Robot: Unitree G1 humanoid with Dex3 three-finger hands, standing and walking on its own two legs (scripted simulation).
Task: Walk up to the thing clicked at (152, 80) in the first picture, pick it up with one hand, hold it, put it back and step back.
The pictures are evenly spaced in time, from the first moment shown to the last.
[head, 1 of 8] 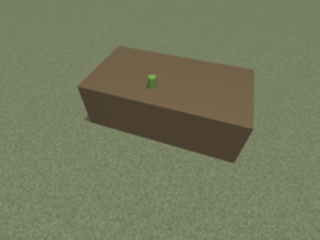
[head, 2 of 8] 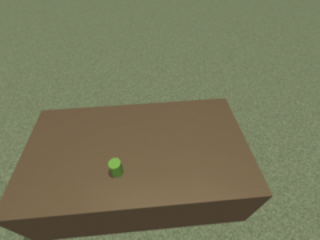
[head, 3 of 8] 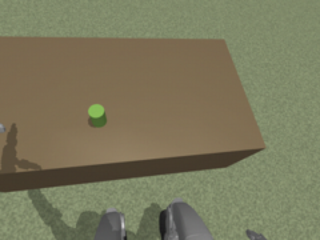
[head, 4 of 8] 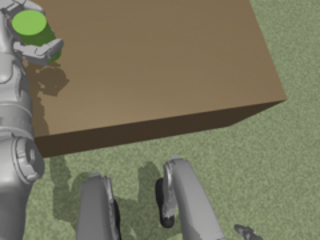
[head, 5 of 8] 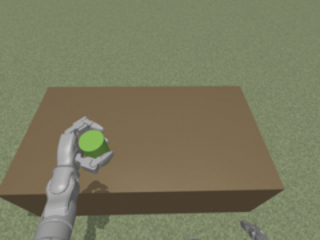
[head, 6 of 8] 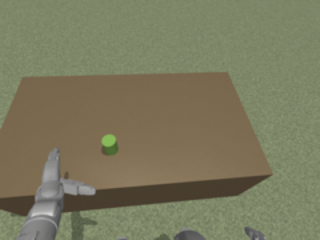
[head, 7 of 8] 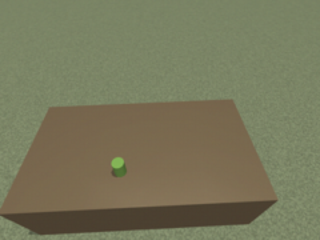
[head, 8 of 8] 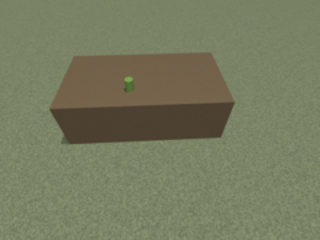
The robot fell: no
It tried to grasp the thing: yes
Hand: left
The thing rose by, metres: 0.36
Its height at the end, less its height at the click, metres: +0.00
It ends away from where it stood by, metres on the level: 0.01
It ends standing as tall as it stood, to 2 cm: yes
